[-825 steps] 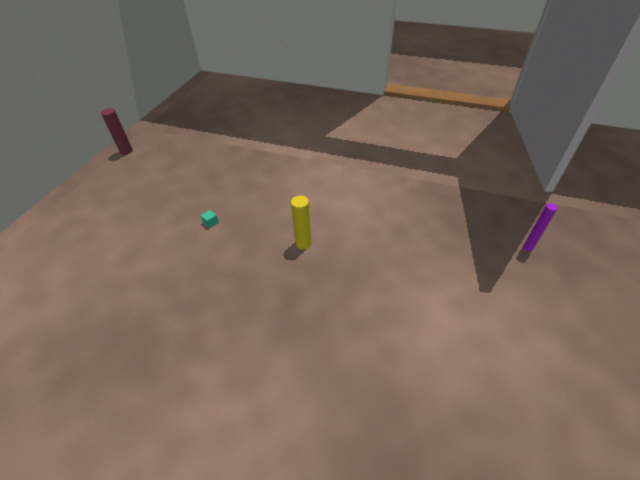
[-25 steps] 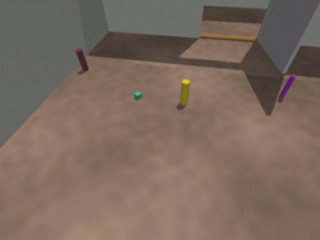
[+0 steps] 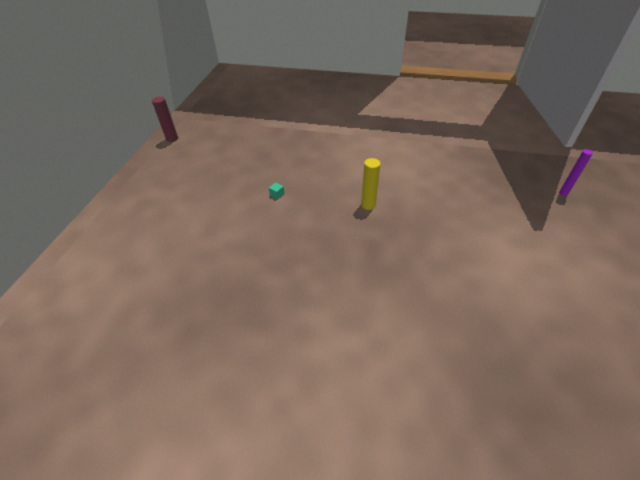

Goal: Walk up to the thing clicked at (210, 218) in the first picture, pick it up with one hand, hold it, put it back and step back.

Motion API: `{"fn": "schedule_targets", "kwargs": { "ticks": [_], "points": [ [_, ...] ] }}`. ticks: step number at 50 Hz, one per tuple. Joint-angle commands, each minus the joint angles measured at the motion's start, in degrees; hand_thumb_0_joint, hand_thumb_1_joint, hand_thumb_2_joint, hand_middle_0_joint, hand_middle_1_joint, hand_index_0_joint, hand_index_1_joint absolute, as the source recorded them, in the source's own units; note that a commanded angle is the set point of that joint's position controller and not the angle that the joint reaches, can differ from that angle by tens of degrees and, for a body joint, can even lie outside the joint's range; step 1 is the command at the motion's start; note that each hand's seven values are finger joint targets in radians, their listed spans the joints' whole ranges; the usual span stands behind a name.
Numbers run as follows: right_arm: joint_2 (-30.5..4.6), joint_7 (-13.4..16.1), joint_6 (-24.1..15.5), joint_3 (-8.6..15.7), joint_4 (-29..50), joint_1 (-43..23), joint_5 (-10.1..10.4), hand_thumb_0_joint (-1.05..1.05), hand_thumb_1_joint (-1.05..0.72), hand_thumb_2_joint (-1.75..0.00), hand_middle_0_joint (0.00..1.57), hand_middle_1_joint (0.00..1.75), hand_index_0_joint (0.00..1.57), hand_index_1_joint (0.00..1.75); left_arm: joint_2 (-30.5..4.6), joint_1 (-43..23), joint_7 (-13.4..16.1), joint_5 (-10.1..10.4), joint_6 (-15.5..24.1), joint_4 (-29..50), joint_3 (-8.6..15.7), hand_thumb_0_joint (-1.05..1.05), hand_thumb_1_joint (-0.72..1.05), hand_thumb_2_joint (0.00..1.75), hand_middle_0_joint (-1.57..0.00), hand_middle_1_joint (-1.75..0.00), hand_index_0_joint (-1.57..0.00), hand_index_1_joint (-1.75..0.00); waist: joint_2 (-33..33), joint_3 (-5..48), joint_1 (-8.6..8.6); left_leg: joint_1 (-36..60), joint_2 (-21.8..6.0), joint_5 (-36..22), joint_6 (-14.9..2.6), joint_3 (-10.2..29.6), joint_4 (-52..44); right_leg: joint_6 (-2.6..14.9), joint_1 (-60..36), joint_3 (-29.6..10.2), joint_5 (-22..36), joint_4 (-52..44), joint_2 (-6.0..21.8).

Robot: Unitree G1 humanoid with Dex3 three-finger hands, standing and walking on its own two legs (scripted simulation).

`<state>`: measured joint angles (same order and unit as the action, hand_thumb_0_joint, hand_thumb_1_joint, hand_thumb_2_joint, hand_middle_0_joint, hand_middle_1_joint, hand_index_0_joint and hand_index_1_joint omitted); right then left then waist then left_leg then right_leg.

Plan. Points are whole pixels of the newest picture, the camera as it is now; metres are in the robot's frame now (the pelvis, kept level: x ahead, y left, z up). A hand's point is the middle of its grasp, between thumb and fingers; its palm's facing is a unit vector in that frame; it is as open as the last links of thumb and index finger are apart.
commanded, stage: stand
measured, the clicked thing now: (276, 190) +1.54 +0.23 -0.76
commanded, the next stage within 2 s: walk up in 0.54 s
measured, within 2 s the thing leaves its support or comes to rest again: neither
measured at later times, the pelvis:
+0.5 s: pelvis +0.00 +0.00 +0.00, yaw +0 degrees
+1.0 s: pelvis +0.12 -0.07 -0.01, yaw +0 degrees
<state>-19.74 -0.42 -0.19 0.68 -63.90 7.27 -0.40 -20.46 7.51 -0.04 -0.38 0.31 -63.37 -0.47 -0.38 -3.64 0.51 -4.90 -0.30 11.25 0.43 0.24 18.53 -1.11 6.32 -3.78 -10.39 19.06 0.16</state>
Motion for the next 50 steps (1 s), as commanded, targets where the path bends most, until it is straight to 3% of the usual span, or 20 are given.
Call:
{"fn": "schedule_targets", "kwargs": {
  "ticks": [1,20,26,27,28,29,30,31,32,35,38,39,40,41,42,43,44,46,48,50],
  "points": [
    [-12.47,0.72,-1.25,2.4,3.12,-1.83,0.0,0.0,-0.9,-0.9,0.2,0.3,0.2,0.3,-12.16,-1.95,0.78,-0.23,1.41,3.43,2.25,0.0,0.9,0.9,-0.2,-0.3,-0.2,-0.3,0.5,4.45,-0.26,0.17,-6.76,-7.38,-1.62,4.7,-2.97,2.61,-0.03,-3.85,8.62,-2.74,6.31],
    [-12.42,0.78,-1.35,2.26,2.96,-1.53,-0.02,0.0,-0.9,-0.9,0.2,0.3,0.2,0.3,-12.43,-1.76,0.72,-0.13,1.4,3.18,2.38,0.0,0.9,0.9,-0.2,-0.3,-0.2,-0.3,1.03,4.02,-0.33,-0.17,-6.76,-6.83,-1.73,5.08,-3.56,2.4,-0.19,-3.77,7.86,-2.63,6.24],
    [-12.43,0.82,-1.44,2.3,3.28,-1.72,0.03,0.0,-0.9,-0.9,0.2,0.3,0.2,0.3,-12.13,-1.92,0.81,-0.19,1.5,3.35,2.29,0.0,0.9,0.9,-0.2,-0.3,-0.2,-0.3,0.47,5.02,-0.25,0.66,-6.91,-10.93,-1.57,5.05,-2.61,2.49,-0.79,-3.39,11.35,-2.05,6.41],
    [-17.82,-0.52,-2.68,5.96,6.43,1.94,-1.05,0.0,-0.9,-0.9,0.2,0.3,0.2,0.3,-17.44,0.18,-1.02,-0.98,2.23,6.3,6.0,0.0,0.9,0.9,-0.2,-0.3,-0.2,-0.3,1.11,12.03,0.23,4.24,-6.02,19.66,-6.32,6.68,0.73,4.77,0.73,-2.42,-17.23,3.55,2.97],
    [-19.0,-1.12,-2.78,6.74,5.28,4.22,-1.46,0.0,-0.9,-0.9,0.2,0.3,0.2,0.3,-16.54,-2.11,-1.73,-1.45,2.18,6.62,6.02,0.0,0.9,0.9,-0.2,-0.3,-0.2,-0.3,5.12,6.68,1.35,2.56,-8.07,32.53,-8.1,10.83,-2.67,4.67,9.6,-1.24,-25.02,8.41,1.9],
    [-19.51,-1.26,-2.72,7.33,5.26,5.08,-1.77,0.0,-0.9,-0.9,0.2,0.3,0.2,0.3,-15.22,-5.86,-2.27,-1.51,1.95,7.76,5.9,0.0,0.9,0.9,-0.2,-0.3,-0.2,-0.3,8.43,1.06,2.96,4.09,-11.71,36.72,-9.74,15.76,-7.62,3.39,20.21,2.48,-22.5,15.28,-0.38],
    [-20.95,-1.39,-2.75,8.25,6.14,5.64,-1.47,0.0,-0.9,-0.9,0.2,0.3,0.2,0.3,-14.6,-7.58,-2.72,-1.8,1.85,9.25,6.03,0.0,0.9,0.9,-0.2,-0.3,-0.2,-0.3,11.61,-2.24,3.88,2.93,-18.94,37.21,-13.43,22.68,-12.72,2.39,25.57,3.67,-17.7,24.78,0.07],
    [-21.33,-1.49,-3.17,8.65,7.22,5.2,-1.76,0.0,-0.9,-0.9,0.2,0.3,0.2,0.3,-14.93,-7.92,-2.87,-1.84,2.05,10.39,6.25,0.0,0.9,0.9,-0.2,-0.3,-0.2,-0.3,9.32,-5.6,3.55,2.67,-22.48,32.71,-15.64,25.26,-13.84,2.31,29.96,0.79,-17.23,25.98,2.71],
    [-20.52,-1.32,-3.6,8.7,7.73,4.6,-1.73,0.0,-0.9,-0.9,0.2,0.3,0.2,0.3,-15.13,-7.33,-3.14,-1.6,2.51,10.39,6.39,0.0,0.9,0.9,-0.2,-0.3,-0.2,-0.3,6.93,-6.04,2.32,3.17,-22.62,27.59,-15.87,25.15,-13.16,2.78,28.84,-1.38,-15.93,25.35,4.9],
    [-18.61,-1.94,-4.0,8.17,10.02,3.55,-1.83,0.0,-0.9,-0.9,0.2,0.3,0.2,0.3,-14.66,-4.31,-4.32,-1.14,3.12,10.18,6.8,0.0,0.9,0.9,-0.2,-0.3,-0.2,-0.3,7.76,-2.75,1.3,3.03,-16.69,22.96,-13.28,16.64,-10.6,2.33,23.37,1.93,-15.54,19.02,4.06],
    [-18.08,-2.59,-3.6,8.18,12.43,-2.15,-1.83,0.0,-0.9,-0.9,0.2,0.3,0.2,0.3,-13.85,4.39,-4.46,-1.11,3.25,8.18,7.69,0.0,0.9,0.9,-0.2,-0.3,-0.2,-0.3,11.09,0.09,-3.69,-6.24,-10.93,17.94,-10.15,6.33,-2.76,2.38,5.88,7.01,-6.99,10.43,2.33],
    [-16.92,-2.58,-3.28,7.88,13.24,-3.51,-1.66,0.0,-0.9,-0.9,0.2,0.3,0.2,0.3,-14.19,10.11,-3.94,-1.18,3.49,5.98,8.25,0.0,0.9,0.9,-0.2,-0.3,-0.2,-0.3,8.53,2.57,-6.58,-12.1,-8.69,16.97,-8.44,2.79,4.6,2.28,-4.38,8.78,-2.02,7.8,0.74],
    [-14.29,-2.49,-3.04,6.9,13.73,-3.29,-1.89,0.0,-0.9,-0.9,0.2,0.3,0.2,0.3,-16.62,16.99,-3.18,-1.25,3.87,3.56,9.36,0.0,0.9,0.9,-0.2,-0.3,-0.2,-0.3,0.49,5.57,-9.54,-20.98,-5.26,18.75,-6.85,-0.13,16.37,2.31,-16.36,8.43,-2.91,7.67,-0.09],
    [-10.04,-2.39,-3.04,5.42,14.57,-1.84,-1.85,0.0,-0.9,-0.9,0.2,0.3,0.2,0.3,-21.21,23.51,-2.25,-1.94,4.15,2.5,10.97,0.0,0.9,0.9,-0.2,-0.3,-0.2,-0.3,-15.41,5.86,-12.44,-32.38,2.18,25.64,-4.92,-2.99,35.35,3.4,-21.57,-5.17,-18.01,0.57,7.7],
    [-10.1,-2.22,-2.58,5.15,15.71,-0.21,-0.89,0.0,-0.9,-0.9,0.2,0.3,0.2,0.3,-24.04,20.09,-1.77,-2.51,4.41,6.03,11.22,0.0,0.9,0.9,-0.2,-0.3,-0.2,-0.3,-14.95,4.57,-10.23,-37.61,6.32,23.69,-2.56,4.21,45.59,7.18,-15.58,-30.1,-38.53,-12.57,21.32],
    [-15.3,-1.88,-2.03,6.48,14.85,1.86,-1.05,0.0,-0.9,-0.9,0.2,0.3,0.2,0.3,-25.06,11.08,-1.86,-1.81,4.21,9.22,10.66,0.0,0.9,0.9,-0.2,-0.3,-0.2,-0.3,-8.75,0.28,-6.3,-33.94,1.46,18.64,-2.2,7.91,46.91,10.25,-5.51,-35.2,-45.31,-16.25,25.48],
    [-17.27,-2.17,-2.34,6.9,14.15,1.8,-0.93,0.0,-0.9,-0.9,0.2,0.3,0.2,0.3,-24.51,6.75,-2.09,-1.53,4.5,11.37,10.13,0.0,0.9,0.9,-0.2,-0.3,-0.2,-0.3,-6.39,-4.83,-4.3,-33.61,-1.99,14.7,-2.56,8.34,46.32,12.94,-0.13,-33.02,-41.6,-16.09,24.77],
    [-16.8,-2.77,-2.79,6.7,11.35,5.16,-0.03,0.0,-0.9,-0.9,0.2,0.3,0.2,0.3,-19.24,3.85,-1.97,-0.7,5.4,11.86,8.81,0.0,0.9,0.9,-0.2,-0.3,-0.2,-0.3,-5.19,-6.77,-1.48,-30.16,-3.37,7.63,-2.43,9.42,43.93,9.08,1.94,-17.51,-26.75,-14.01,16.43],
    [-15.44,-3.25,-2.57,6.19,9.94,9.63,0.17,0.0,-0.9,-0.9,0.2,0.3,0.2,0.3,-17.79,3.55,-1.87,0.08,5.83,11.93,8.23,0.0,0.9,0.9,-0.2,-0.3,-0.2,-0.3,-6.71,-5.54,-0.33,-26.14,-2.93,2.7,-2.16,8.31,40.16,6.48,3.49,-8.2,-17.5,-12.62,13.09],
    [-15.53,-3.86,-2.27,6.55,10.67,9.07,-0.18,0.0,-0.9,-0.9,0.2,0.3,0.2,0.3,-17.4,4.22,-1.81,0.02,6.27,12.83,7.99,0.0,0.9,0.9,-0.2,-0.3,-0.2,-0.3,-5.45,-5.35,-0.21,-26.15,-3.13,0.49,-0.67,7.59,36.8,9.3,3.33,-5.32,-14.08,-13.29,13.74]
  ]
}}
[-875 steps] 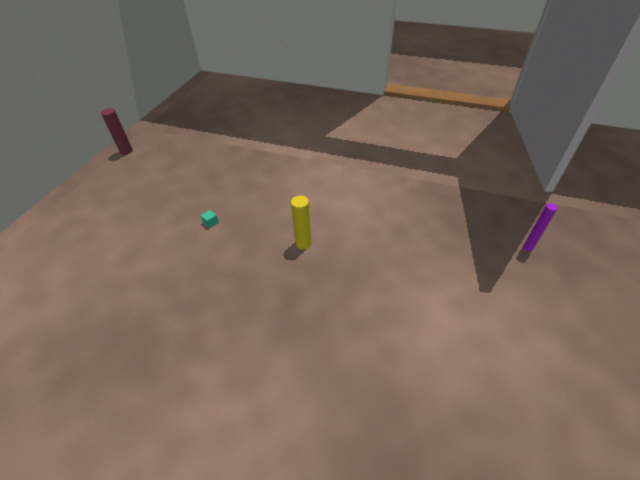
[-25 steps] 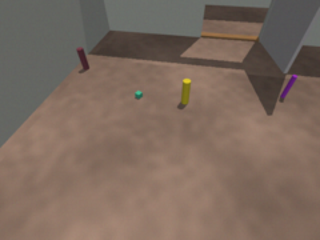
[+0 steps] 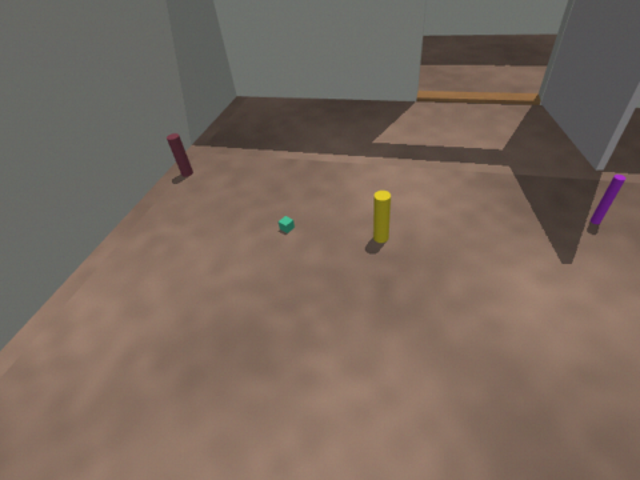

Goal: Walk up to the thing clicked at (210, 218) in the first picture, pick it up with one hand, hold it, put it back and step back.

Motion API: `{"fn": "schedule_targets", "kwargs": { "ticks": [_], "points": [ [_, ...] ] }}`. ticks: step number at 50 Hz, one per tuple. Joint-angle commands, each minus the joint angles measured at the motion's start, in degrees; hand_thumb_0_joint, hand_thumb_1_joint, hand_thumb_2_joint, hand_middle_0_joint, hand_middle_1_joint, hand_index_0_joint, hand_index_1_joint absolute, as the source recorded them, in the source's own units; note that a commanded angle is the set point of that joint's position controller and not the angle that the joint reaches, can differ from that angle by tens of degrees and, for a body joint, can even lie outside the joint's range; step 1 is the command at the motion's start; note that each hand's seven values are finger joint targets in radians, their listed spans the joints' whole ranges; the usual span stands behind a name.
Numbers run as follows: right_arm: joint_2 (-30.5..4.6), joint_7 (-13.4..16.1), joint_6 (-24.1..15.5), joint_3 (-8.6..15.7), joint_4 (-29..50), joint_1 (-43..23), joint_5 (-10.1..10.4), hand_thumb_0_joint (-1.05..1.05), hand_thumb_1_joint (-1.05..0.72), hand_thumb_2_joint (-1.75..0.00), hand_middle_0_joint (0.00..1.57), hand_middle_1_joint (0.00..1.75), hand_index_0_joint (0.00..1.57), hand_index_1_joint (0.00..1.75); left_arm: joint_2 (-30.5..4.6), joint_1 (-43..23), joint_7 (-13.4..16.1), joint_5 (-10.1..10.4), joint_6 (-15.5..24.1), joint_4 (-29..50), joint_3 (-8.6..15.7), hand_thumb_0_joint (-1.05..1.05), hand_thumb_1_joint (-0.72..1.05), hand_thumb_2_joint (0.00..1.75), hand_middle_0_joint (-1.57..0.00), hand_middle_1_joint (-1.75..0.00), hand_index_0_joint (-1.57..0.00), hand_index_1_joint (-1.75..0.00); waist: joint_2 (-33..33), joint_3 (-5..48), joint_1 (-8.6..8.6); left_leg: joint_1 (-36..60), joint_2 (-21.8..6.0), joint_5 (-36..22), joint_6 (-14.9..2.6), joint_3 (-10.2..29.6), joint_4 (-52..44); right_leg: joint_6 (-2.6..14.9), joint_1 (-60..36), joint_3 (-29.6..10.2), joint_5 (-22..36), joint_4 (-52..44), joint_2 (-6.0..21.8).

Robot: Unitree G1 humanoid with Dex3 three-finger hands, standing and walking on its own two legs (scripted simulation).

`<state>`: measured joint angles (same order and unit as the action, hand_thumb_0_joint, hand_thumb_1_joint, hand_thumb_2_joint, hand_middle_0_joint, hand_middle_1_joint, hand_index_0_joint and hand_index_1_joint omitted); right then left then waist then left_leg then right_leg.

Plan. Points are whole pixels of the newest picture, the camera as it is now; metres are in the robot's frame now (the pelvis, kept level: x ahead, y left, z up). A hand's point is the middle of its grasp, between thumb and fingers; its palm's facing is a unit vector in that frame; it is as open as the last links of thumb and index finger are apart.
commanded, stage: walk up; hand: left
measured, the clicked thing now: (286, 224) +1.42 +0.29 -0.75
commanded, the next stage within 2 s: none
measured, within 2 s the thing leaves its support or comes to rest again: neither
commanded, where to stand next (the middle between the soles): +0.98 +0.08 m, yaw +1 degrees
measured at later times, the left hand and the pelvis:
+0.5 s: hand (163, 404) +0.30 +0.32 -0.15, palm faces +0.01 -0.95 -0.33, open 7.3 cm; pelvis +0.25 +0.05 +0.00, yaw +2 degrees
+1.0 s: hand (211, 298) +0.50 +0.27 -0.12, palm faces +0.02 -0.92 -0.39, open 7.3 cm; pelvis +0.46 +0.00 +0.00, yaw +1 degrees
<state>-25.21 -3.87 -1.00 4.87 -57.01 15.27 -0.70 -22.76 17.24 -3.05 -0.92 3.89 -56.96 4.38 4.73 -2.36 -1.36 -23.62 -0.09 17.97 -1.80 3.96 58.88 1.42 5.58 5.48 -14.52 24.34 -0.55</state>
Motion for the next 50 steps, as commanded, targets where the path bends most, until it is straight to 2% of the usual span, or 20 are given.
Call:
{"fn": "schedule_targets", "kwargs": {
  "ticks": [1,6,10,13,14,15,16,17,20,22,30,34,36,37,38,39,40,42,44,50],
  "points": [
    [-9.87,-0.62,-1.46,2.27,4.72,-0.25,0.0,0.0,-0.9,-0.9,0.2,0.3,0.2,0.3,-15.48,-5.35,1.34,0.41,2.86,6.96,3.31,0.0,0.9,0.9,-0.2,-0.3,-0.2,-0.3,-9.79,-6.93,1.43,-8.38,-3.73,-6.09,2.24,3.76,-6.35,8.73,3.69,-13.85,-10.27,-18.86,15.32],
    [-8.69,-1.52,-1.79,1.91,9.19,-7.9,-0.84,0.0,-0.9,-0.9,0.2,0.3,0.2,0.3,-16.97,-1.89,1.33,0.09,2.9,7.41,4.24,0.0,0.9,0.9,-0.2,-0.3,-0.2,-0.3,-9.22,-7.38,-1.13,-8.49,-5.32,-9.54,2.52,0.07,-19.35,8.55,0.14,-8.11,-3.29,-16.35,14.44],
    [-7.95,-1.65,-2.16,2.04,11.04,-11.35,-0.95,0.0,-0.9,-0.9,0.2,0.3,0.2,0.3,-16.95,0.6,1.25,0.2,2.3,7.41,3.87,0.0,0.9,0.9,-0.2,-0.3,-0.2,-0.3,-8.37,-4.62,-2.1,-2.95,-4.59,-10.88,0.55,-6.08,-26.24,7.91,-3.77,-4.52,13.81,-10.36,14.49],
    [-9.16,-0.69,-2.8,3.22,8.65,-1.45,-1.49,0.0,-0.9,-0.9,0.2,0.3,0.2,0.3,-16.27,0.74,1.75,0.69,1.61,8.33,2.97,0.0,0.9,0.9,-0.2,-0.3,-0.2,-0.3,-2.33,2.31,2.7,12.81,-0.87,-10.47,-2.53,-8.73,-31.79,6.47,-2.89,-1.16,28.62,8.66,12.4],
    [-12.36,-0.06,-3.2,4.58,6.26,8.74,-2.54,0.0,-0.9,-0.9,0.2,0.3,0.2,0.3,-13.46,2.57,2.02,0.77,1.22,8.98,2.0,0.0,0.9,0.9,-0.2,-0.3,-0.2,-0.3,2.93,8.8,7.28,27.8,-2.37,-6.4,-5.79,-5.35,-31.26,4.38,5.82,0.28,24.03,24.5,9.08],
    [-17.36,0.77,-3.53,6.6,6.81,13.72,-2.68,0.0,-0.9,-0.9,0.2,0.3,0.2,0.3,-9.05,6.33,1.89,1.74,0.92,9.65,0.92,0.0,0.9,0.9,-0.2,-0.3,-0.2,-0.3,15.49,13.95,8.29,40.76,-14.82,0.93,-10.08,16.18,-34.79,1.38,22.24,1.67,2.08,39.47,0.87],
    [-18.51,1.1,-3.66,6.8,7.74,13.5,-0.97,0.0,-0.9,-0.9,0.2,0.3,0.2,0.3,-12.36,5.63,2.29,2.29,0.69,9.2,1.85,0.0,0.9,0.9,-0.2,-0.3,-0.2,-0.3,12.71,16.64,8.56,46.13,-22.18,-1.93,-15.14,35.7,-40.0,1.58,30.39,-5.68,-16.32,45.21,-5.41],
    [-17.57,1.4,-3.43,6.91,8.57,11.32,0.4,0.0,-0.9,-0.9,0.2,0.3,0.2,0.3,-15.06,2.02,2.72,1.54,0.54,9.22,1.55,0.0,0.9,0.9,-0.2,-0.3,-0.2,-0.3,7.43,14.92,8.29,42.36,-23.76,-4.71,-16.16,33.64,-40.31,2.57,31.52,-10.88,-16.3,48.18,-0.84],
    [-11.96,2.45,-3.61,3.62,11.42,2.06,1.23,0.0,-0.9,-0.9,0.2,0.3,0.2,0.3,-12.73,4.13,1.8,2.47,0.66,8.09,0.71,0.0,0.9,0.9,-0.2,-0.3,-0.2,-0.3,0.77,5.98,2.45,24.37,-16.92,-22.91,-8.67,7.96,-40.21,1.67,23.96,-13.52,-5.84,43.52,3.16],
    [-11.03,2.42,-4.28,3.14,11.6,1.5,1.08,0.0,-0.9,-0.9,0.2,0.3,0.2,0.3,-11.57,3.87,1.17,2.25,-0.17,7.76,1.01,0.0,0.9,0.9,-0.2,-0.3,-0.2,-0.3,1.06,1.13,1.67,15.96,-14.97,-24.39,-9.41,3.17,-42.49,0.36,21.53,-11.26,-4.01,41.53,3.36],
    [-12.12,1.66,-5.31,2.94,13.81,1.49,0.56,0.0,-0.9,-0.9,0.2,0.3,0.2,0.3,-9.52,-5.08,-1.53,0.52,0.16,11.62,1.21,0.0,0.9,0.9,-0.2,-0.3,-0.2,-0.3,3.94,-5.31,2.75,13.02,-12.91,-20.87,-9.92,-4.78,-44.28,-0.83,19.55,-4.16,8.42,13.28,6.48],
    [-12.76,1.87,-4.74,2.92,14.99,0.04,0.64,0.0,-0.9,-0.9,0.2,0.3,0.2,0.3,-10.89,-2.57,-1.39,0.35,0.28,9.6,2.51,0.0,0.9,0.9,-0.2,-0.3,-0.2,-0.3,1.63,-2.18,0.42,7.33,-14.86,-5.05,-8.96,-1.3,-40.7,0.34,8.68,-3.54,9.7,12.31,5.35],
    [-11.78,1.94,-4.46,2.54,15.5,-0.64,0.47,0.0,-0.9,-0.9,0.2,0.3,0.2,0.3,-12.9,2.68,-0.95,0.08,0.78,8.03,3.48,0.0,0.9,0.9,-0.2,-0.3,-0.2,-0.3,-4.14,0.13,-3.05,4.71,-12.6,-7.78,-7.05,-2.65,-30.2,1.13,-0.35,-3.07,7.18,10.09,3.49],
    [-8.91,1.83,-4.47,1.48,15.12,2.69,0.4,0.0,-0.9,-0.9,0.2,0.3,0.2,0.3,-14.97,7.23,-0.27,-0.15,1.55,7.32,4.51,0.0,0.9,0.9,-0.2,-0.3,-0.2,-0.3,-11.15,4.21,-4.98,2.4,-8.66,-11.02,-5.1,-6.15,-15.67,2.51,-8.4,-5.99,0.63,6.27,4.29],
    [-5.39,1.64,-4.44,0.24,15.31,6.83,0.61,0.0,-0.9,-0.9,0.2,0.3,0.2,0.3,-19.59,11.91,0.64,-0.55,2.19,7.63,5.83,0.0,0.9,0.9,-0.2,-0.3,-0.2,-0.3,-23.91,8.32,-5.77,-3.12,-1.04,0.82,-2.35,-9.88,1.46,5.55,-12.74,-24.48,-8.33,-1.86,16.31],
    [-7.58,1.92,-4.0,0.6,14.72,8.38,0.89,0.0,-0.9,-0.9,0.2,0.3,0.2,0.3,-21.75,10.84,0.81,0.48,2.49,8.4,5.49,0.0,0.9,0.9,-0.2,-0.3,-0.2,-0.3,-21.58,5.87,-4.01,-11.35,2.99,11.99,-0.38,-5.9,8.02,9.64,-14.59,-43.23,-7.1,-9.83,24.65],
    [-11.44,2.6,-3.59,1.28,13.49,6.63,0.29,0.0,-0.9,-0.9,0.2,0.3,0.2,0.3,-21.78,8.22,1.04,1.33,2.27,8.93,5.44,0.0,0.9,0.9,-0.2,-0.3,-0.2,-0.3,-18.44,4.7,-4.07,-13.12,-0.05,12.52,-0.63,-3.06,11.98,13.86,-12.6,-46.72,-5.62,-9.61,26.51],
    [-11.05,2.6,-3.33,1.57,11.82,3.75,1.2,0.0,-0.9,-0.9,0.2,0.3,0.2,0.3,-18.06,4.39,1.75,1.82,2.02,9.75,4.29,0.0,0.9,0.9,-0.2,-0.3,-0.2,-0.3,-11.62,-1.02,-2.03,-9.29,-2.7,5.39,-0.8,2.78,11.4,9.44,-0.35,-32.35,3.51,-10.36,21.16],
    [-9.25,1.79,-2.36,1.28,10.23,7.18,1.67,0.0,-0.9,-0.9,0.2,0.3,0.2,0.3,-15.72,-0.24,1.93,1.68,2.34,10.4,3.44,0.0,0.9,0.9,-0.2,-0.3,-0.2,-0.3,-13.15,-1.79,1.39,-4.19,-3.45,0.36,-1.08,1.57,4.98,4.46,5.08,-19.49,6.83,-10.01,14.73],
    [-8.42,0.21,-1.14,2.05,11.32,3.24,0.28,0.0,-0.9,-0.9,0.2,0.3,0.2,0.3,-14.47,1.88,1.72,0.56,3.27,12.23,3.13,0.0,0.9,0.9,-0.2,-0.3,-0.2,-0.3,-11.15,-1.3,0.23,-7.65,-3.62,-6.24,1.54,-0.68,-5.66,8.15,3.18,-12.24,2.36,-12.93,13.92]
  ]
}}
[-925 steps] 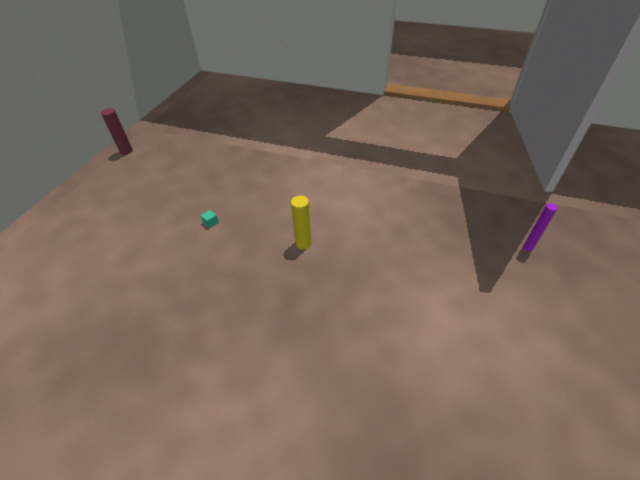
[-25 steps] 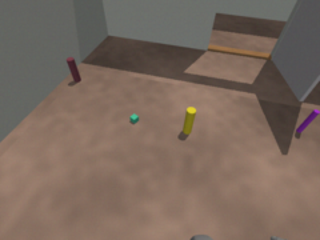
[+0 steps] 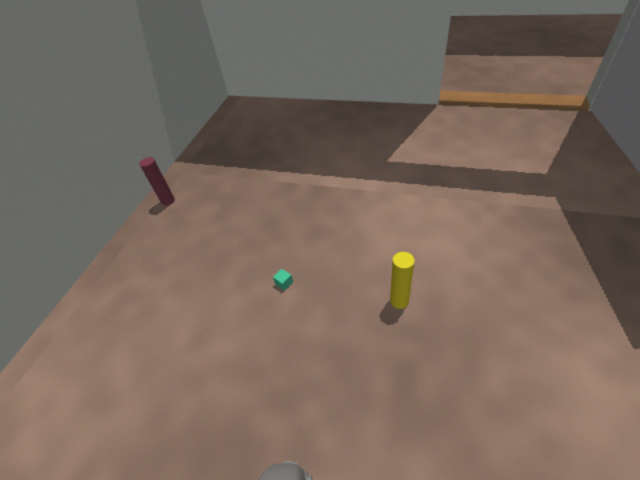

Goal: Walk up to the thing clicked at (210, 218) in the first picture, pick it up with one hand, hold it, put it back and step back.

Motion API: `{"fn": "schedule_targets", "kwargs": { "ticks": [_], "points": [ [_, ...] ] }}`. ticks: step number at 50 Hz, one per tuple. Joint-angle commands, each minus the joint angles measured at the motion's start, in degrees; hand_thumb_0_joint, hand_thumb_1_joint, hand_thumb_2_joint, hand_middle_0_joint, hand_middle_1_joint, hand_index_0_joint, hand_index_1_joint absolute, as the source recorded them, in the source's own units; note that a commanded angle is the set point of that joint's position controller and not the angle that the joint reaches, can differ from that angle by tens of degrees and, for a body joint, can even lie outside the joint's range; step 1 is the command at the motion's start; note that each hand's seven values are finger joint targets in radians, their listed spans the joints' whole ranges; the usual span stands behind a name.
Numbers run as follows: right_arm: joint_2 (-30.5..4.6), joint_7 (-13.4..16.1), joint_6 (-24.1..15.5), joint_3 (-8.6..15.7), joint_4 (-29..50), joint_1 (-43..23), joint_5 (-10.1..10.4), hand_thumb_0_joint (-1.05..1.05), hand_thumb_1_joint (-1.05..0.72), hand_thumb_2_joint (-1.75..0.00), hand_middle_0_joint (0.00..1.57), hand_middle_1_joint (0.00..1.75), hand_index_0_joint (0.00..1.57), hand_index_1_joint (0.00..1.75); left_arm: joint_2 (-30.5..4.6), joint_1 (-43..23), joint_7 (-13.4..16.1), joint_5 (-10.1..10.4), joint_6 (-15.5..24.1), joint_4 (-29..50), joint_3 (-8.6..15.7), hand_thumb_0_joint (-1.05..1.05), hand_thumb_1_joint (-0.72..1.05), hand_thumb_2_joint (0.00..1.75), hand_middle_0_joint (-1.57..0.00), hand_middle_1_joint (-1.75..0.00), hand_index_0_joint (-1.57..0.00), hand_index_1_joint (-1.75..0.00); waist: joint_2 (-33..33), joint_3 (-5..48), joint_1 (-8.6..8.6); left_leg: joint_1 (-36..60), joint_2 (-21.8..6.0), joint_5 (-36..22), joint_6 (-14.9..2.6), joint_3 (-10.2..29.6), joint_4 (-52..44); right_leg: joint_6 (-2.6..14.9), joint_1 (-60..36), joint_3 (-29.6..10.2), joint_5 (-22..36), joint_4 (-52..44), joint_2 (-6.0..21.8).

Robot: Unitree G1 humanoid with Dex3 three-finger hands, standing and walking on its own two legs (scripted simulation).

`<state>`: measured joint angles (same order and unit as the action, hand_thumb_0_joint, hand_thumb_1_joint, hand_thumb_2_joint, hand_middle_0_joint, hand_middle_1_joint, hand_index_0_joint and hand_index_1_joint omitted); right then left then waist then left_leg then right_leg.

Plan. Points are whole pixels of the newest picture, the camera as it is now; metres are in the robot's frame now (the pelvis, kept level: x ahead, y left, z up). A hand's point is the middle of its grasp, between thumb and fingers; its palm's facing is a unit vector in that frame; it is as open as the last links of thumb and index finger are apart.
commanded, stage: walk up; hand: left
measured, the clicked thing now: (283, 279) +0.96 +0.27 -0.75
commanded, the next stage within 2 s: none
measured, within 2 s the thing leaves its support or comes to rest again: neither
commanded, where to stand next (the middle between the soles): +0.52 +0.06 m, yaw +0 degrees
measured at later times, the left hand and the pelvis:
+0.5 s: hand (135, 433) +0.24 +0.35 -0.16, palm faces -0.03 -0.95 -0.32, open 7.3 cm; pelvis +0.18 +0.08 +0.00, yaw +1 degrees
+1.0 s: hand (177, 331) +0.40 +0.31 -0.12, palm faces -0.04 -0.92 -0.39, open 7.3 cm; pelvis +0.32 +0.05 +0.00, yaw -2 degrees
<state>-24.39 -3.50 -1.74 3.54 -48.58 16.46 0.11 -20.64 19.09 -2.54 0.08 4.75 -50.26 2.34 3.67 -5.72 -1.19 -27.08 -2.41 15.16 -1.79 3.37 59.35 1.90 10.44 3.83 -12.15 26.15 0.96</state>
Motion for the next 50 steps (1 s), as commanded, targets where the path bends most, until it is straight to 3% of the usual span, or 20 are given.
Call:
{"fn": "schedule_targets", "kwargs": {
  "ticks": [1,4,7,11,12,13,14,15,18,20,23,26,32,37,38,39,40,41,45,50],
  "points": [
    [-9.04,-0.34,-0.51,3.4,3.51,-0.02,-0.82,0.0,-0.9,-0.9,0.2,0.3,0.2,0.3,-17.11,0.31,1.19,-0.65,2.32,5.53,5.49,0.0,0.9,0.9,-0.2,-0.3,-0.2,-0.3,-9.78,1.22,-0.4,-5.39,-2.07,-3.19,1.99,0.06,-9.67,8.73,-1.89,-10.69,-2.67,-15.2,13.2],
    [-8.74,-0.87,-1.23,3.32,4.72,-4.44,-1.59,0.0,-0.9,-0.9,0.2,0.3,0.2,0.3,-18.2,0.71,0.96,-0.87,2.09,5.89,5.97,0.0,0.9,0.9,-0.2,-0.3,-0.2,-0.3,-9.8,-0.74,-1.75,-3.4,-4.43,-3.87,2.22,-0.88,-19.67,10.06,-0.85,-9.9,-7.34,-13.97,14.44],
    [-8.21,-1.06,-2.09,3.23,4.77,-6.2,-1.61,0.0,-0.9,-0.9,0.2,0.3,0.2,0.3,-18.08,1.99,0.9,-0.58,1.78,5.32,5.53,0.0,0.9,0.9,-0.2,-0.3,-0.2,-0.3,-10.71,0.23,-2.18,1.53,-2.99,-5.78,1.28,-4.0,-24.9,9.39,-1.04,-7.79,-0.07,-10.25,13.66],
    [-10.75,-0.42,-2.99,4.4,1.52,2.82,-1.7,0.0,-0.9,-0.9,0.2,0.3,0.2,0.3,-17.49,0.02,1.01,-0.87,1.04,6.32,4.55,0.0,0.9,0.9,-0.2,-0.3,-0.2,-0.3,-4.35,5.4,3.75,20.21,-0.31,-3.56,-0.9,-5.82,-28.63,7.22,6.54,-5.95,3.88,3.4,12.09],
    [-13.51,0.24,-3.42,5.41,-0.24,8.78,-2.0,0.0,-0.9,-0.9,0.2,0.3,0.2,0.3,-14.87,1.72,1.07,-0.73,0.82,6.4,3.58,0.0,0.9,0.9,-0.2,-0.3,-0.2,-0.3,3.61,8.7,6.38,28.43,-1.37,2.88,-2.88,-2.73,-32.44,5.52,10.39,-1.5,6.98,18.12,7.23],
    [-18.34,0.96,-3.76,6.72,0.29,12.27,-2.66,0.0,-0.9,-0.9,0.2,0.3,0.2,0.3,-9.82,5.07,0.91,-0.2,0.61,6.94,2.14,0.0,0.9,0.9,-0.2,-0.3,-0.2,-0.3,17.63,11.78,6.86,35.67,-14.62,10.48,-6.82,18.06,-38.24,1.88,21.5,0.81,-9.16,33.93,0.8],
    [-19.72,1.13,-3.89,6.78,2.01,10.42,-1.12,0.0,-0.9,-0.9,0.2,0.3,0.2,0.3,-13.8,5.82,1.58,0.25,-0.01,5.53,3.44,0.0,0.9,0.9,-0.2,-0.3,-0.2,-0.3,12.17,10.88,6.05,35.8,-21.75,13.89,-11.67,35.23,-45.4,1.42,27.83,-2.94,-19.09,39.52,-3.68],
    [-18.83,1.12,-3.59,6.71,2.17,8.21,0.0,0.0,-0.9,-0.9,0.2,0.3,0.2,0.3,-17.18,3.88,2.1,-0.55,-0.5,4.58,3.76,0.0,0.9,0.9,-0.2,-0.3,-0.2,-0.3,7.62,7.23,5.3,30.83,-22.49,13.11,-13.08,33.95,-44.61,1.94,28.07,-7.54,-18.49,42.91,0.09],
    [-12.8,2.03,-3.92,3.92,3.76,2.92,0.21,0.0,-0.9,-0.9,0.2,0.3,0.2,0.3,-15.77,4.34,1.4,0.55,-0.47,2.54,3.41,0.0,0.9,0.9,-0.2,-0.3,-0.2,-0.3,2.93,1.86,1.99,20.69,-14.05,-13.19,-6.19,10.71,-42.91,1.05,21.6,-11.28,-8.39,38.23,2.58],
    [-11.91,2.15,-4.48,3.57,3.61,3.55,0.34,0.0,-0.9,-0.9,0.2,0.3,0.2,0.3,-14.17,5.44,0.9,0.76,-1.02,2.05,3.29,0.0,0.9,0.9,-0.2,-0.3,-0.2,-0.3,4.13,2.71,1.36,19.8,-12.0,-22.5,-6.28,5.21,-42.3,0.12,18.95,-9.42,-5.62,36.52,2.25],
    [-12.19,2.28,-4.44,3.71,5.14,3.03,0.0,0.0,-0.9,-0.9,0.2,0.3,0.2,0.3,-13.09,3.81,0.33,0.24,-1.55,2.86,3.05,0.0,0.9,0.9,-0.2,-0.3,-0.2,-0.3,5.37,2.29,1.54,20.94,-12.04,-19.64,-9.33,2.14,-43.55,-1.32,19.87,-6.95,-3.24,30.63,3.01],
    [-13.17,2.3,-4.44,4.1,5.32,3.68,-0.35,0.0,-0.9,-0.9,0.2,0.3,0.2,0.3,-13.2,-0.93,-0.39,-0.29,-1.91,4.27,3.26,0.0,0.9,0.9,-0.2,-0.3,-0.2,-0.3,5.0,-0.75,2.71,19.47,-12.17,-11.18,-9.64,1.98,-46.93,-1.99,21.97,-6.13,-1.05,25.06,3.85],
    [-13.03,1.86,-3.79,4.06,5.81,4.45,-0.5,0.0,-0.9,-0.9,0.2,0.3,0.2,0.3,-11.81,-6.78,-1.09,-0.72,-1.19,5.37,3.4,0.0,0.9,0.9,-0.2,-0.3,-0.2,-0.3,3.14,-1.47,3.49,16.77,-11.55,-8.53,-8.89,-0.19,-44.72,-0.9,14.92,-2.62,3.46,10.93,3.96],
    [-11.54,1.94,-2.96,3.34,7.14,3.7,-0.45,0.0,-0.9,-0.9,0.2,0.3,0.2,0.3,-13.55,-0.01,-0.11,-1.04,0.35,3.06,4.31,0.0,0.9,0.9,-0.2,-0.3,-0.2,-0.3,-3.47,5.26,-0.72,15.89,-9.28,-14.27,-7.06,-2.05,-28.41,1.06,-2.44,-1.25,1.73,0.57,0.45],
    [-9.0,1.92,-3.05,2.27,7.32,5.33,-0.28,0.0,-0.9,-0.9,0.2,0.3,0.2,0.3,-15.68,4.47,0.53,-1.32,0.95,2.2,5.26,0.0,0.9,0.9,-0.2,-0.3,-0.2,-0.3,-9.47,9.4,-2.73,12.49,-5.46,-15.48,-5.19,-5.42,-16.09,2.83,-10.69,-4.61,0.26,-2.09,2.2],
    [-5.62,1.84,-3.31,1.0,8.34,8.31,-0.07,0.0,-0.9,-0.9,0.2,0.3,0.2,0.3,-20.07,8.57,1.19,-1.37,1.38,2.22,6.7,0.0,0.9,0.9,-0.2,-0.3,-0.2,-0.3,-19.66,14.55,-3.41,3.63,-0.73,-0.92,-2.32,-7.63,-2.52,6.77,-19.05,-24.04,-1.1,-3.97,15.83],
    [-8.61,2.18,-2.59,1.64,7.12,7.85,-0.07,0.0,-0.9,-0.9,0.2,0.3,0.2,0.3,-21.78,6.77,1.29,-0.6,1.08,2.73,6.62,0.0,0.9,0.9,-0.2,-0.3,-0.2,-0.3,-18.38,10.1,-3.59,-7.57,4.24,15.37,-0.98,-5.94,1.3,12.31,-19.85,-38.01,-3.83,-9.46,22.48],
    [-12.18,2.77,-2.11,2.51,6.2,5.39,-0.77,0.0,-0.9,-0.9,0.2,0.3,0.2,0.3,-21.91,5.02,1.27,-0.15,0.71,3.24,6.45,0.0,0.9,0.9,-0.2,-0.3,-0.2,-0.3,-14.97,7.04,-3.59,-8.06,1.08,18.25,-1.04,-2.51,4.93,16.11,-14.11,-40.64,-5.84,-9.65,25.17],
    [-10.31,1.79,-1.34,2.42,2.91,7.07,0.09,0.0,-0.9,-0.9,0.2,0.3,0.2,0.3,-16.74,-0.67,1.81,0.48,0.64,4.66,4.66,0.0,0.9,0.9,-0.2,-0.3,-0.2,-0.3,-11.35,1.29,0.64,-2.34,-0.89,6.85,-0.25,-0.12,0.57,8.77,-1.13,-18.06,1.82,-10.8,13.73],
    [-9.83,0.5,-0.89,3.18,2.3,6.0,-0.73,0.0,-0.9,-0.9,0.2,0.3,0.2,0.3,-16.84,-2.85,1.08,-0.74,0.69,7.0,4.79,0.0,0.9,0.9,-0.2,-0.3,-0.2,-0.3,-13.69,-0.03,0.97,-1.23,-2.02,-0.35,2.23,-3.32,-8.5,10.31,4.43,-11.09,-11.1,-15.21,11.3]
  ]
}}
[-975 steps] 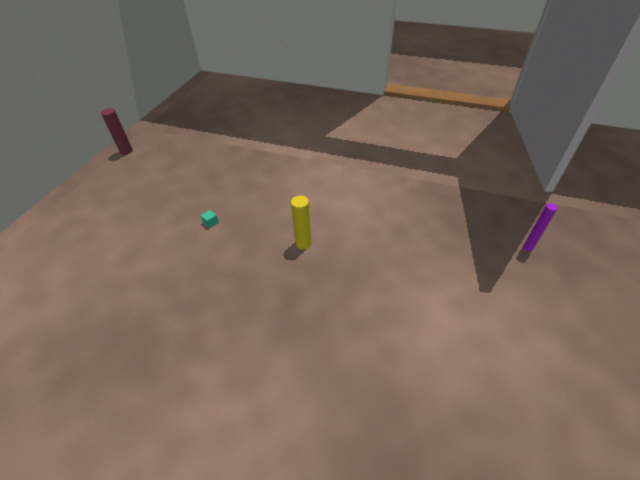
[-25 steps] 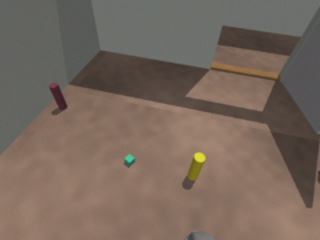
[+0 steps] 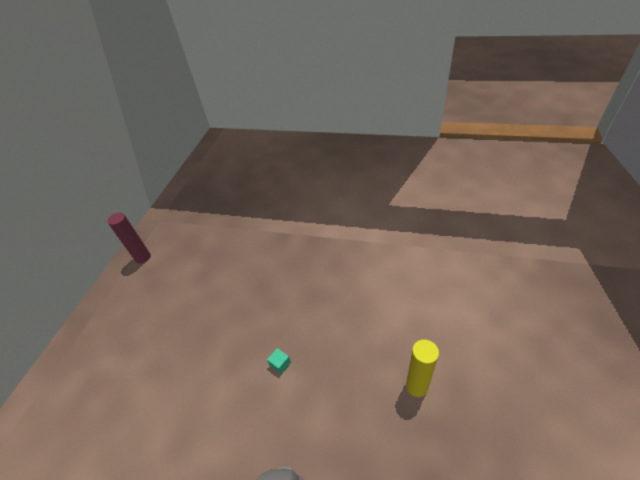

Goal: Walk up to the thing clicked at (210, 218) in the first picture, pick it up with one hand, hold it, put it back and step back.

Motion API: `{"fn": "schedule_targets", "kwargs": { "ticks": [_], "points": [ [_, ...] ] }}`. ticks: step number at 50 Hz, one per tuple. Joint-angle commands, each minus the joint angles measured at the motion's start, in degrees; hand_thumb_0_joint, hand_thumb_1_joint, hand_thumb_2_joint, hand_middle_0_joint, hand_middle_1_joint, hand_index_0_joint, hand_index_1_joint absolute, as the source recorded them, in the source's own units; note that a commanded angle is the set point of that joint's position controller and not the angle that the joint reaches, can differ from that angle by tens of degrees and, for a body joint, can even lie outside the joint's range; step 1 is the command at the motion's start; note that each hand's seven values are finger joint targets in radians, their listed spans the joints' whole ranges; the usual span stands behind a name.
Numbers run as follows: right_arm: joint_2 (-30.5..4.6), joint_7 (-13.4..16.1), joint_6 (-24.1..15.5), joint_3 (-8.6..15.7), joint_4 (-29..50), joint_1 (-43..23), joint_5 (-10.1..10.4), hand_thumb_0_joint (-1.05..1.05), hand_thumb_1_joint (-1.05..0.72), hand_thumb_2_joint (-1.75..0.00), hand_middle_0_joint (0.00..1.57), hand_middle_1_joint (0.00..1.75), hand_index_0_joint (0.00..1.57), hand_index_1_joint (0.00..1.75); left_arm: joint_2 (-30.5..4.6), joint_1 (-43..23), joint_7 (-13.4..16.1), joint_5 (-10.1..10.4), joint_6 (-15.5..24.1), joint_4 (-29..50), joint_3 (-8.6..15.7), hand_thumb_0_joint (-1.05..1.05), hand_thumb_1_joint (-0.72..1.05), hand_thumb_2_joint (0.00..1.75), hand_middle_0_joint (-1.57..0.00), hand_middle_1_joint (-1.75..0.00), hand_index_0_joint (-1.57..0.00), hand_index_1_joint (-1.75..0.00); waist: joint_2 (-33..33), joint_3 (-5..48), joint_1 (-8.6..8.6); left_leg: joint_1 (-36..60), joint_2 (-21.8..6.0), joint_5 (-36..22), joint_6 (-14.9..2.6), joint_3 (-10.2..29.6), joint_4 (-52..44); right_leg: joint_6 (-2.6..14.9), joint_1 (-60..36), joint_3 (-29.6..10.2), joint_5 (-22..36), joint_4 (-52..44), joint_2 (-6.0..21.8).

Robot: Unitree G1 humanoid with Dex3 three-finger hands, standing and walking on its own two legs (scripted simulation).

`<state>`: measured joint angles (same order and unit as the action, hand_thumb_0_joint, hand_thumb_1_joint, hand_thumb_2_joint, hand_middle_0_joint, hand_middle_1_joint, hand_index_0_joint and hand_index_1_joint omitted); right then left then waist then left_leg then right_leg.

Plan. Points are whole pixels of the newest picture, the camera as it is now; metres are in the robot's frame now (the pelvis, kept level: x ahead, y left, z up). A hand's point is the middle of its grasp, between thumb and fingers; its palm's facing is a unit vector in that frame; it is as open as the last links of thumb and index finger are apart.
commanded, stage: walk up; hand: left
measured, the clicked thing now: (279, 361) +0.63 +0.24 -0.75
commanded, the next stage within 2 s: none
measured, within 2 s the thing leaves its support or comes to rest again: neither
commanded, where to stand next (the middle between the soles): +0.20 +0.02 m, yaw +1 degrees
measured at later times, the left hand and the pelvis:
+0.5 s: hand out of the picture +0.13 +0.32 -0.17, palm faces -0.04 -0.95 -0.32, open 7.3 cm; pelvis +0.09 +0.05 -0.01, yaw +0 degrees
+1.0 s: hand (169, 457) +0.21 +0.27 -0.15, palm faces -0.01 -0.95 -0.31, open 7.3 cm; pelvis +0.10 +0.03 +0.00, yaw +0 degrees
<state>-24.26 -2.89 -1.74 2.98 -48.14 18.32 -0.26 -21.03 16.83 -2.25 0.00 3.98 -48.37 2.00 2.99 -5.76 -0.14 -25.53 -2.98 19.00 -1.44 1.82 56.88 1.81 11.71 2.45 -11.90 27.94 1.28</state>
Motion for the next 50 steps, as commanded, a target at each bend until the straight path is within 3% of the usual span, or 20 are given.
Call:
{"fn": "schedule_targets", "kwargs": {
  "ticks": [1,5,9,10,11,12,13,15,17,21,27,30,31,32,33,34,36,38,43,50],
  "points": [
    [-9.93,-0.25,-1.19,3.78,1.97,3.05,-0.64,0.0,-0.9,-0.9,0.2,0.3,0.2,0.3,-16.65,-0.78,0.58,-0.85,1.37,5.47,5.4,0.0,0.9,0.9,-0.2,-0.3,-0.2,-0.3,-13.49,-0.33,-0.38,-2.88,-2.04,-3.76,2.3,-2.27,-9.66,10.97,3.05,-9.41,-12.48,-16.74,11.43],
    [-8.75,0.13,-2.45,3.71,1.61,-0.22,-1.03,0.0,-0.9,-0.9,0.2,0.3,0.2,0.3,-16.66,-0.06,0.3,-1.04,0.42,5.34,5.06,0.0,0.9,0.9,-0.2,-0.3,-0.2,-0.3,-11.73,-0.35,-1.77,5.93,-1.5,-7.46,2.34,-3.43,-19.45,10.33,7.86,-8.02,-10.42,-11.81,11.91],
    [-9.13,1.97,-3.51,3.9,-1.46,5.26,-1.19,0.0,-0.9,-0.9,0.2,0.3,0.2,0.3,-13.62,-1.11,0.7,-0.52,-1.04,5.53,3.15,0.0,0.9,0.9,-0.2,-0.3,-0.2,-0.3,-4.53,4.67,2.03,19.85,2.03,-8.59,0.47,-5.01,-27.57,7.02,11.52,-5.0,-3.0,3.71,9.04],
    [-12.16,2.56,-3.79,4.56,-1.85,7.39,-1.63,0.0,-0.9,-0.9,0.2,0.3,0.2,0.3,-10.58,1.43,0.75,-0.48,-1.5,5.31,2.07,0.0,0.9,0.9,-0.2,-0.3,-0.2,-0.3,4.51,5.9,2.75,22.53,-4.28,-1.24,-1.4,3.63,-33.55,4.56,14.88,-2.38,-6.49,13.25,5.91],
    [-16.93,2.76,-4.18,5.33,-0.16,6.44,-1.89,0.0,-0.9,-0.9,0.2,0.3,0.2,0.3,-7.45,4.09,0.8,0.07,-1.83,5.46,1.25,0.0,0.9,0.9,-0.2,-0.3,-0.2,-0.3,15.49,5.35,1.47,23.57,-16.74,2.37,-5.34,24.82,-40.67,0.87,22.49,0.77,-18.46,26.08,-2.23],
    [-19.38,2.63,-3.93,5.89,0.73,5.32,-0.72,0.0,-0.9,-0.9,0.2,0.3,0.2,0.3,-13.4,5.86,1.78,-0.08,-2.69,2.89,3.16,0.0,0.9,0.9,-0.2,-0.3,-0.2,-0.3,9.53,4.53,1.57,19.69,-21.14,7.18,-10.64,31.46,-43.02,1.11,21.28,-4.22,-20.33,31.38,-1.2],
    [-18.57,2.68,-3.64,6.1,0.94,3.52,-0.41,0.0,-0.9,-0.9,0.2,0.3,0.2,0.3,-15.55,4.94,2.16,-0.48,-2.81,2.22,3.48,0.0,0.9,0.9,-0.2,-0.3,-0.2,-0.3,8.59,2.88,1.29,19.38,-21.9,6.4,-13.6,32.31,-42.58,1.16,22.25,-5.25,-19.9,34.06,0.63],
    [-14.14,3.17,-3.61,4.24,1.55,2.27,-0.55,0.0,-0.9,-0.9,0.2,0.3,0.2,0.3,-14.72,3.16,2.3,-0.13,-2.6,1.11,3.45,0.0,0.9,0.9,-0.2,-0.3,-0.2,-0.3,6.38,3.4,0.94,19.23,-15.41,-14.85,-9.89,18.25,-39.22,0.79,20.5,-8.44,-16.36,33.63,0.95],
    [-13.2,3.41,-3.94,3.86,1.51,1.92,-0.09,0.0,-0.9,-0.9,0.2,0.3,0.2,0.3,-13.55,4.48,1.96,0.09,-2.77,0.17,3.18,0.0,0.9,0.9,-0.2,-0.3,-0.2,-0.3,7.06,4.4,0.1,18.56,-12.39,-26.91,-7.29,9.83,-36.81,0.43,17.19,-8.23,-12.44,30.83,1.39],
    [-11.72,3.91,-3.21,2.96,2.69,-1.65,-0.12,0.0,-0.9,-0.9,0.2,0.3,0.2,0.3,-11.74,3.73,1.98,0.13,-3.53,-1.61,2.51,0.0,0.9,0.9,-0.2,-0.3,-0.2,-0.3,7.61,5.19,-0.3,15.53,-11.03,-25.79,-8.96,4.05,-36.35,-1.35,13.12,-5.29,-9.29,25.34,1.15],
    [-12.64,3.52,-1.35,2.56,2.43,-5.58,-0.42,0.0,-0.9,-0.9,0.2,0.3,0.2,0.3,-11.28,0.88,2.26,-0.31,-3.19,-3.96,2.64,0.0,0.9,0.9,-0.2,-0.3,-0.2,-0.3,7.11,4.73,0.21,6.48,-12.09,-16.12,-9.97,4.49,-33.55,-1.54,3.23,-0.99,-7.77,13.15,0.75],
    [-10.36,3.17,-0.21,1.34,2.02,-8.91,0.38,0.0,-0.9,-0.9,0.2,0.3,0.2,0.3,-11.03,2.41,2.59,-0.96,-2.44,-5.87,2.69,0.0,0.9,0.9,-0.2,-0.3,-0.2,-0.3,2.22,6.64,-2.2,3.57,-9.61,-6.29,-6.22,3.49,-27.84,0.23,-4.28,-1.71,-2.71,0.15,0.29],
    [-7.19,3.17,-0.06,0.36,1.4,-7.4,0.7,0.0,-0.9,-0.9,0.2,0.3,0.2,0.3,-12.82,1.26,2.83,-1.42,-1.87,-5.79,3.19,0.0,0.9,0.9,-0.2,-0.3,-0.2,-0.3,-5.03,6.38,-1.93,1.57,-7.26,-4.78,-3.26,2.08,-23.05,1.66,-5.03,-10.49,-2.39,-5.08,5.66],
    [-5.12,3.09,0.08,-0.42,1.07,-5.56,1.04,0.0,-0.9,-0.9,0.2,0.3,0.2,0.3,-15.87,-2.23,2.96,-1.89,-0.99,-4.49,3.46,0.0,0.9,0.9,-0.2,-0.3,-0.2,-0.3,-13.7,5.34,0.65,1.52,-1.75,0.53,-0.41,-0.94,-17.74,4.68,-1.01,-23.89,-2.61,-10.93,14.22],
    [-7.25,3.48,0.48,0.32,-0.4,-6.36,0.88,0.0,-0.9,-0.9,0.2,0.3,0.2,0.3,-17.86,-7.77,2.75,-1.23,-1.35,-3.88,3.31,0.0,0.9,0.9,-0.2,-0.3,-0.2,-0.3,-13.91,2.73,0.61,6.03,1.35,10.27,0.08,-2.47,-14.91,9.84,8.05,-25.08,-7.09,-12.44,18.09],
    [-8.63,3.46,0.46,0.84,-2.62,-5.0,0.6,0.0,-0.9,-0.9,0.2,0.3,0.2,0.3,-17.46,-11.52,2.49,-1.25,-1.72,-3.07,2.95,0.0,0.9,0.9,-0.2,-0.3,-0.2,-0.3,-13.3,1.71,1.85,13.53,0.39,8.75,0.11,-1.82,-15.38,10.29,15.35,-23.14,-9.46,-10.95,17.28],
    [-8.84,2.96,0.05,0.67,-4.31,-6.6,0.89,0.0,-0.9,-0.9,0.2,0.3,0.2,0.3,-13.99,-11.3,2.39,-0.85,-1.95,-3.81,1.95,0.0,0.9,0.9,-0.2,-0.3,-0.2,-0.3,-11.42,0.89,1.98,14.65,-0.04,1.58,-0.33,-1.79,-24.56,4.74,13.13,-13.44,-9.44,-9.2,10.49],
    [-8.7,2.84,-0.37,0.55,-6.07,-6.54,0.58,0.0,-0.9,-0.9,0.2,0.3,0.2,0.3,-12.82,-11.71,2.31,-0.61,-1.84,-4.51,1.62,0.0,0.9,0.9,-0.2,-0.3,-0.2,-0.3,-12.02,4.64,1.46,17.14,-1.16,-7.19,-0.38,-0.38,-29.05,2.18,8.97,-10.59,-5.04,-7.0,8.35],
    [-9.17,2.43,-0.72,-0.26,-8.45,-9.7,-0.26,0.0,-0.9,-0.9,0.2,0.3,0.2,0.3,-12.11,-13.33,1.83,-0.4,-2.5,-6.5,1.47,0.0,0.9,0.9,-0.2,-0.3,-0.2,-0.3,-8.79,4.4,0.19,14.21,-2.31,0.03,-0.33,2.07,-34.29,0.81,5.56,-10.61,-16.92,-10.88,7.29],
    [-9.05,2.81,-1.84,-1.09,-11.87,-12.27,-0.4,0.0,-0.9,-0.9,0.2,0.3,0.2,0.3,-11.13,-12.97,1.88,0.1,-2.32,-10.17,1.16,0.0,0.9,0.9,-0.2,-0.3,-0.2,-0.3,-0.97,6.1,-0.98,12.46,-5.14,-10.85,-0.3,4.28,-39.5,0.69,-4.04,-6.55,0.87,-8.14,5.58]
  ]
}}
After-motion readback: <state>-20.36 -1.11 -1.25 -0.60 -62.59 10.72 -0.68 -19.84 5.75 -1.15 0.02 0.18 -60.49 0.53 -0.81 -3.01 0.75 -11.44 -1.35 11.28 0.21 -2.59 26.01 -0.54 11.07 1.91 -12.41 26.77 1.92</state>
